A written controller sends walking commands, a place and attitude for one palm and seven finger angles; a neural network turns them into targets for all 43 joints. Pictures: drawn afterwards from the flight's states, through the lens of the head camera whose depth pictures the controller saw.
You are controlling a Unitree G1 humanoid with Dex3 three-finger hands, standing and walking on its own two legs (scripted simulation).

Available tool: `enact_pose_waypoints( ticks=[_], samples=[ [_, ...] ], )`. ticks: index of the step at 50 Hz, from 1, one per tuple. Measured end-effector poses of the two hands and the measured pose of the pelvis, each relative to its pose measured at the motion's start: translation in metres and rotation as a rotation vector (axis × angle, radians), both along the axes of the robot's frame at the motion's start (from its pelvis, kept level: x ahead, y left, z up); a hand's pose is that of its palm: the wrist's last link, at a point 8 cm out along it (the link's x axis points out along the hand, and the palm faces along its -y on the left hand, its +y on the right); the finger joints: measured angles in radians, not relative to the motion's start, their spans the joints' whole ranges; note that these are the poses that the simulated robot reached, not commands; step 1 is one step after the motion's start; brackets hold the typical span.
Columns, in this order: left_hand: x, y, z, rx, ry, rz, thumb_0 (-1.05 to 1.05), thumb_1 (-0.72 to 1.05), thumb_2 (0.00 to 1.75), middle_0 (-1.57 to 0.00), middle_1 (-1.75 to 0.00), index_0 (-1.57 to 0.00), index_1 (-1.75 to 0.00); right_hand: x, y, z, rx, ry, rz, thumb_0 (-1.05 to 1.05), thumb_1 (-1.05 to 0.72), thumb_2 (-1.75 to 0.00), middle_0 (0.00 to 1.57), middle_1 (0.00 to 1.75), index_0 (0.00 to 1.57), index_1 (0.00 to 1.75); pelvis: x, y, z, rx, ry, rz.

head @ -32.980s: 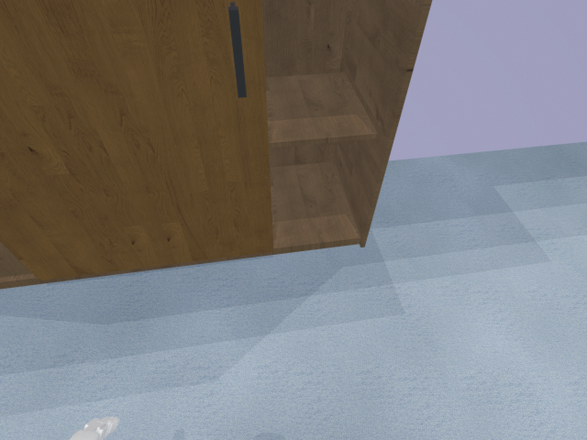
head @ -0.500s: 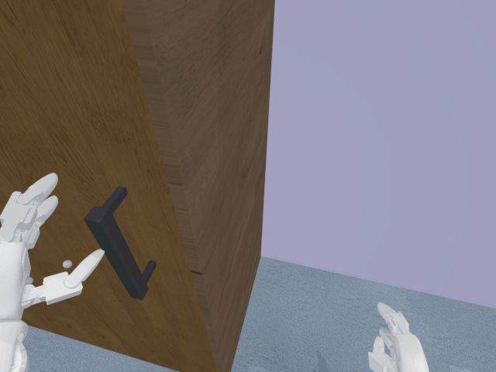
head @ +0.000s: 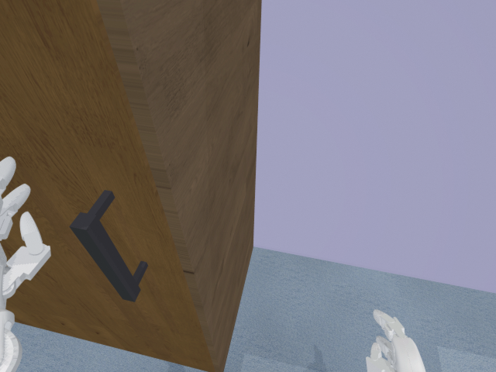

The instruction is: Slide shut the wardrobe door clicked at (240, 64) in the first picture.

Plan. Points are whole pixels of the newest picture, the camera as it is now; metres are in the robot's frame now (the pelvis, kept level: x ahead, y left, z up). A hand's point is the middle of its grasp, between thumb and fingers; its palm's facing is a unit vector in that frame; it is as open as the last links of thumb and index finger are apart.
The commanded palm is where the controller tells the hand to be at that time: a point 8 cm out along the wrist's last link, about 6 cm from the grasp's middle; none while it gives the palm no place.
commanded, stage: step back with the hand held close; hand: left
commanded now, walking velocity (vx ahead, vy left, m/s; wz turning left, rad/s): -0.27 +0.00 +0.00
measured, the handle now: (119, 251) +0.22 +0.23 +0.11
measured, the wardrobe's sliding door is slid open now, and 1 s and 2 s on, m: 0.00 0.00 0.00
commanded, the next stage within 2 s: stop stepping back and stand still in 0.94 s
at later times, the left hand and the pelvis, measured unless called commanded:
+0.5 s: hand (25, 290) +0.14 +0.28 +0.16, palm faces +0.41 -0.75 -0.52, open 7.4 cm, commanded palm +0.07 +0.32 +0.17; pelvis -0.07 +0.02 -0.01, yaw +0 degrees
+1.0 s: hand (3, 356) +0.08 +0.25 +0.17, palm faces +0.31 -0.81 -0.49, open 7.4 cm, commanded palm +0.01 +0.30 +0.17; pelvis -0.16 +0.02 -0.01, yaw -6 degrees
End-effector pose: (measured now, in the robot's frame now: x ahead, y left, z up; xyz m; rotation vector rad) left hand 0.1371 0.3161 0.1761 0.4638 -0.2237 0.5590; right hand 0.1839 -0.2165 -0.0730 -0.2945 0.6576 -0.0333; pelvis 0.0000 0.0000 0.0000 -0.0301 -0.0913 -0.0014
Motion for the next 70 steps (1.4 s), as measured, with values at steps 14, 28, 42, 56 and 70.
enact_pose_waypoints(
  ticks=[14, 28, 42, 56, 70],
  samples=[
    [-0.005, 0.005, -0.003, 0.087, 0.041, -0.121, 0.01, 0.89, 0.9, -0.21, -0.33, -0.21, -0.3, -0.04, 0.011, 0.006, 0.023, -0.013, -0.103, 0.01, -0.9, -0.9, 0.2, 0.3, 0.2, 0.3, -0.038, 0.02, -0.004, 0.011, 0.046, -0.037],
    [-0.053, 0.001, -0.001, 0.171, 0.02, -0.178, 0.01, 0.88, 0.9, -0.21, -0.3, -0.21, -0.3, -0.118, -0.002, -0.016, -0.015, 0.113, -0.14, 0.01, -0.9, -0.9, 0.2, 0.3, 0.2, 0.3, -0.079, 0.021, -0.015, 0.015, 0.077, -0.012],
    [-0.088, 0.01, 0.014, 0.16, -0.032, -0.165, 0.01, 0.89, 0.9, -0.21, -0.3, -0.21, -0.3, -0.167, 0.02, -0.008, 0.027, 0.076, -0.141, 0.01, -0.9, -0.9, 0.2, 0.3, 0.2, 0.3, -0.127, 0.026, -0.005, -0.021, 0.13, -0.048],
    [-0.106, -0.011, 0.001, 0.165, 0.051, -0.332, 0.01, 0.88, 0.9, -0.22, -0.3, -0.21, -0.3, -0.22, -0.008, 0.002, -0.037, 0.069, -0.24, 0.01, -0.9, -0.9, 0.2, 0.3, 0.2, 0.3, -0.181, 0.028, -0.006, 0.03, 0.15, -0.101],
    [-0.199, 0.009, 0.0, 0.098, 0.029, -0.212, 0.01, 0.88, 0.9, -0.22, -0.3, -0.21, -0.3, -0.301, -0.007, -0.002, -0.048, 0.113, -0.24, 0.01, -0.9, -0.9, 0.2, 0.3, 0.2, 0.3, -0.233, 0.035, -0.005, 0.025, 0.094, -0.092]
  ],
)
